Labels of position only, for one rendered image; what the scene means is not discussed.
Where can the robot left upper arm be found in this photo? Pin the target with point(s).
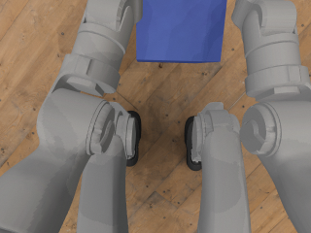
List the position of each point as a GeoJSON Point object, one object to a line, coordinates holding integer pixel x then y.
{"type": "Point", "coordinates": [36, 194]}

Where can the carton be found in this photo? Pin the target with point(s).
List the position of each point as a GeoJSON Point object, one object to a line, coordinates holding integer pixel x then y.
{"type": "Point", "coordinates": [181, 31]}

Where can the right robot forearm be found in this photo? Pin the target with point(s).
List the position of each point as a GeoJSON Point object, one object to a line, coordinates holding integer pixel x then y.
{"type": "Point", "coordinates": [271, 48]}

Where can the left robot forearm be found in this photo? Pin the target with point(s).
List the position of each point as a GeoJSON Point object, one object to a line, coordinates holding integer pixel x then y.
{"type": "Point", "coordinates": [102, 39]}

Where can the robot left foot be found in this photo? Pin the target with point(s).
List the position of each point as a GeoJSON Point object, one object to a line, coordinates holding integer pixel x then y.
{"type": "Point", "coordinates": [138, 129]}

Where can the robot right upper arm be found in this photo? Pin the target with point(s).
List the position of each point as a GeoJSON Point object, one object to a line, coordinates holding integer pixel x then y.
{"type": "Point", "coordinates": [279, 134]}

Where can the left robot thigh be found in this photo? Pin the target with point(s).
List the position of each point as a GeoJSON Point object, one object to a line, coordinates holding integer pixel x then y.
{"type": "Point", "coordinates": [102, 203]}

